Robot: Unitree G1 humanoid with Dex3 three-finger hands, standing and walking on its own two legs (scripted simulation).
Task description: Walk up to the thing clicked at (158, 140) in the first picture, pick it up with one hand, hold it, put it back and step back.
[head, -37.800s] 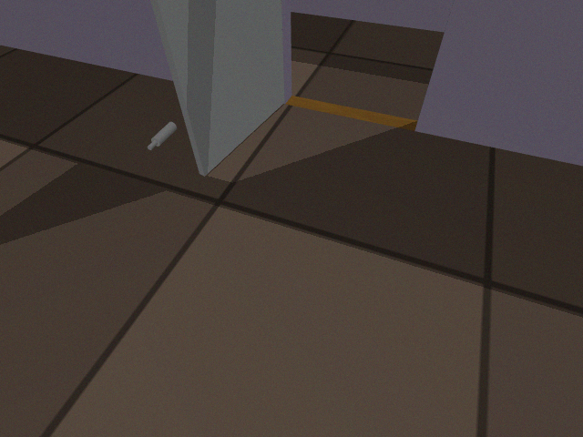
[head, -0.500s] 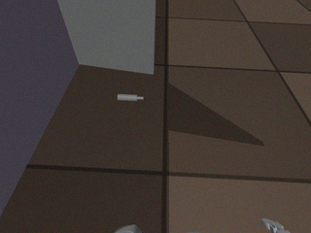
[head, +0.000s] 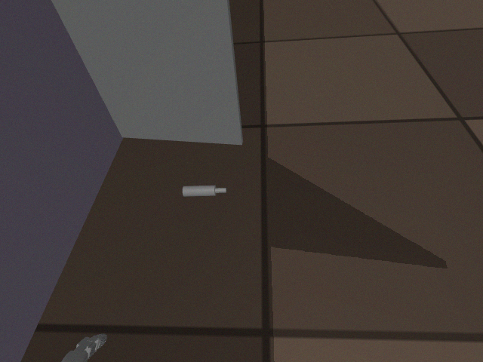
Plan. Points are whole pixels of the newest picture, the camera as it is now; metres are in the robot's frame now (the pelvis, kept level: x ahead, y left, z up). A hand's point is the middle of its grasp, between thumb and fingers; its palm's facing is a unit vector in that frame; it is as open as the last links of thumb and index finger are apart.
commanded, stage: walk up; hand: left
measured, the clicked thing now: (204, 190) +1.02 +0.31 -0.74
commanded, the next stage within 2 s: none
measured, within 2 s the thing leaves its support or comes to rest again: neither
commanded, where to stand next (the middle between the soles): +0.65 +0.08 m, yaw +1 degrees
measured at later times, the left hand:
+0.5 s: hand (107, 311) +0.24 +0.33 -0.16, palm faces -0.01 -0.95 -0.32, open 7.4 cm
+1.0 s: hand (141, 208) +0.48 +0.30 -0.12, palm faces +0.01 -0.92 -0.40, open 7.4 cm
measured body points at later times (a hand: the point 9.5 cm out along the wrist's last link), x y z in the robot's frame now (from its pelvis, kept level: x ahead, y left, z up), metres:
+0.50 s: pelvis +0.22 +0.06 +0.00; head +0.24 +0.09 +0.45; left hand +0.24 +0.38 -0.14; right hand +0.32 -0.25 -0.08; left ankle +0.27 +0.15 -0.73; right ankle +0.16 -0.10 -0.65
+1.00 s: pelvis +0.40 +0.04 +0.00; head +0.42 +0.01 +0.45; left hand +0.48 +0.35 -0.09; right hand +0.45 -0.27 -0.13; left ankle +0.34 +0.16 -0.67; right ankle +0.46 -0.07 -0.73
